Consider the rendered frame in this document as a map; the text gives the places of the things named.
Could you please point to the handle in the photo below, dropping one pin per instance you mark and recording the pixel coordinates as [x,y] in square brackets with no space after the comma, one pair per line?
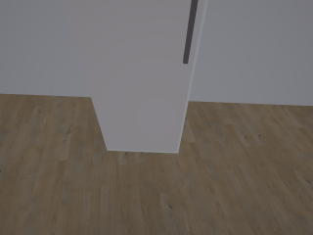
[190,30]

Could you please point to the fridge door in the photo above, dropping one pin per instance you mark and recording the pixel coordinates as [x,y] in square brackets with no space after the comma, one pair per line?
[131,53]

